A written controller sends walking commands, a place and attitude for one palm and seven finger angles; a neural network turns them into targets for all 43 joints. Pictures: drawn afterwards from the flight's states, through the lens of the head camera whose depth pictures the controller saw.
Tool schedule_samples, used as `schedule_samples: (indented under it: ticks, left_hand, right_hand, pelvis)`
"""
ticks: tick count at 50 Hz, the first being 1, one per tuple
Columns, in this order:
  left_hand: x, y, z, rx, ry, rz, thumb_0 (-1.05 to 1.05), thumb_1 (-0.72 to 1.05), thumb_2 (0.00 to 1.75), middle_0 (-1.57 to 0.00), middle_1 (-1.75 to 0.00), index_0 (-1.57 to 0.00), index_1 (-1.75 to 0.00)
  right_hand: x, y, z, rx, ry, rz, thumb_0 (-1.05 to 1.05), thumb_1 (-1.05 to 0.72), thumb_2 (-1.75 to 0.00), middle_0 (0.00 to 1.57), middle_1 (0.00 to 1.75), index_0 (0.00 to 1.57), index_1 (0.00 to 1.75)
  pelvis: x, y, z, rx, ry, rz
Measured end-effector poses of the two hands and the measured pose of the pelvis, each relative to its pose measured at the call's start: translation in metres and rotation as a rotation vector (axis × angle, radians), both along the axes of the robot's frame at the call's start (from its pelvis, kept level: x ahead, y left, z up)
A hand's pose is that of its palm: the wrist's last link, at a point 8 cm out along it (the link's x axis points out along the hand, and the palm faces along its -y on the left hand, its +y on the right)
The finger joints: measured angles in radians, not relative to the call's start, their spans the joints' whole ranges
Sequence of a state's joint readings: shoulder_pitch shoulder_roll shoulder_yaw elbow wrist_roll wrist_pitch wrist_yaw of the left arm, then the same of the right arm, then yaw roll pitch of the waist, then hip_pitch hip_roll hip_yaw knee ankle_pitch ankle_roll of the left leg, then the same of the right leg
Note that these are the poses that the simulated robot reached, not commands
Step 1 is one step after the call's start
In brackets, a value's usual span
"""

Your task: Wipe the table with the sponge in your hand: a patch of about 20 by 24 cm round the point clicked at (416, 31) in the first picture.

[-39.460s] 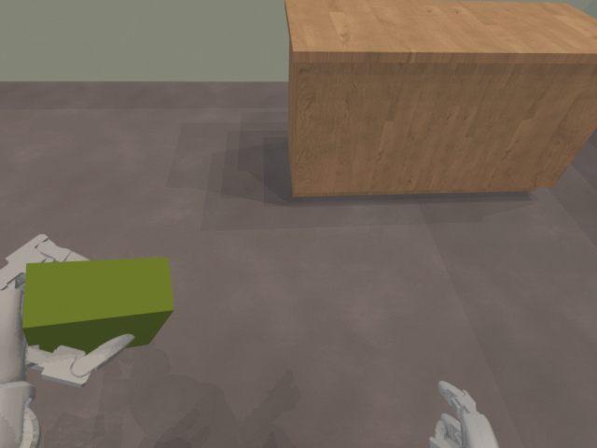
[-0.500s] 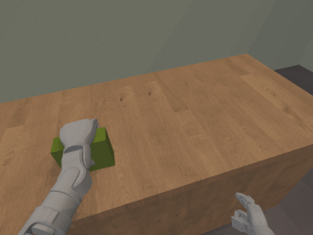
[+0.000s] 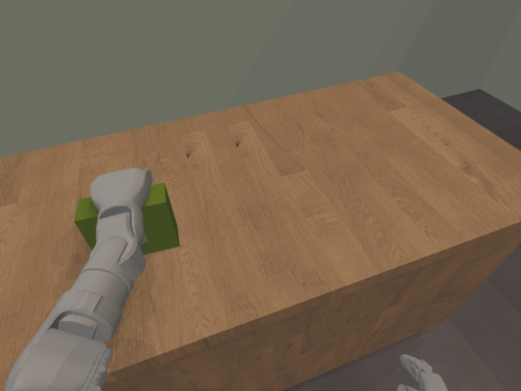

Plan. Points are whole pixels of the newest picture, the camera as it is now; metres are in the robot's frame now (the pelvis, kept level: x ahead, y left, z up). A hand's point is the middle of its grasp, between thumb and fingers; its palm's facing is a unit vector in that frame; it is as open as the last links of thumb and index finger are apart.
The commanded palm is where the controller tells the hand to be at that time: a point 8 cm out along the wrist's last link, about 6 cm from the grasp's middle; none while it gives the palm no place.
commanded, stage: wipe forward along the middle lane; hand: left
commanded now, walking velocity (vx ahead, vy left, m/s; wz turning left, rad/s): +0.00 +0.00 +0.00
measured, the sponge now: (135, 230) +0.37 +0.26 +0.03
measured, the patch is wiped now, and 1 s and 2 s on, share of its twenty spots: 1.00 1.00 1.00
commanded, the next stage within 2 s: slide back across to the first lane in 0.64 s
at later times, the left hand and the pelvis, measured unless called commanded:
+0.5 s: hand (129, 193) +0.42 +0.28 +0.07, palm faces -0.08 -0.02 -1.00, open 9.7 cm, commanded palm +0.41 +0.28 +0.11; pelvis +0.00 +0.01 +0.00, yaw +0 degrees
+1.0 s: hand (114, 186) +0.44 +0.31 +0.08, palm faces -0.06 -0.03 -1.00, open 9.7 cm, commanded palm +0.41 +0.32 +0.13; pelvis +0.01 +0.02 +0.00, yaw -2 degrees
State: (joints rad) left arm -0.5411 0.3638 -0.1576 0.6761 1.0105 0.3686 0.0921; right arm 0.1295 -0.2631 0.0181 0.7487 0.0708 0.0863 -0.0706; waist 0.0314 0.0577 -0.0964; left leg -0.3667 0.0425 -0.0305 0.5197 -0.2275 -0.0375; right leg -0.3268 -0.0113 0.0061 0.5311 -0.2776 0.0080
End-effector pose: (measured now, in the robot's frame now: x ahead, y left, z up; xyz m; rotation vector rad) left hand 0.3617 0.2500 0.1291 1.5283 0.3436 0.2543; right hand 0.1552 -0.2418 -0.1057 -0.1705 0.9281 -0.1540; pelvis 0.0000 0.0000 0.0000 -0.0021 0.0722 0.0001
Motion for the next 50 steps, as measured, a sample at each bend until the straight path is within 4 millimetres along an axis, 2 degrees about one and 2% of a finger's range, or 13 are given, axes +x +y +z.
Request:
schedule_samples:
  ticks: [14, 26, 38, 45, 50]
  left_hand:
    - [0.029, 0.015, 0.000, 0.002, 0.015, 0.003, 0.01, -0.50, 1.08, -0.76, -1.39, -0.79, -1.36]
    - [0.047, 0.025, 0.000, 0.014, 0.027, 0.009, 0.01, -0.50, 1.08, -0.76, -1.38, -0.79, -1.36]
    - [0.065, 0.040, 0.000, 0.017, 0.038, 0.018, 0.01, -0.50, 1.08, -0.76, -1.38, -0.79, -1.36]
    - [0.065, 0.046, 0.000, 0.001, 0.023, 0.013, 0.01, -0.50, 1.08, -0.76, -1.39, -0.79, -1.37]
    - [0.060, 0.058, 0.003, 0.005, 0.013, 0.033, 0.00, -0.50, 1.08, -0.75, -1.39, -0.78, -1.37]
  right_hand:
    - [-0.020, -0.009, -0.003, -0.023, 0.061, -0.049, 0.01, -0.90, -0.89, 0.20, 0.30, 0.20, 0.30]
    - [-0.036, -0.008, -0.007, -0.031, 0.108, -0.067, 0.01, -0.90, -0.89, 0.20, 0.30, 0.20, 0.30]
    - [-0.070, -0.013, -0.012, -0.045, 0.183, -0.116, 0.01, -0.90, -0.89, 0.20, 0.30, 0.20, 0.30]
    - [-0.087, -0.014, -0.013, -0.041, 0.219, -0.153, 0.01, -0.90, -0.89, 0.20, 0.30, 0.20, 0.30]
    - [-0.086, -0.012, -0.012, -0.035, 0.211, -0.158, 0.01, -0.90, -0.89, 0.20, 0.30, 0.20, 0.30]
  pelvis:
    - [0.004, 0.004, 0.000, -0.006, 0.038, -0.009]
    - [0.004, 0.008, -0.002, -0.009, 0.067, -0.006]
    - [0.004, 0.012, -0.004, -0.015, 0.100, -0.016]
    - [0.005, 0.015, -0.003, -0.015, 0.100, -0.028]
    - [0.007, 0.017, -0.001, -0.014, 0.086, -0.029]
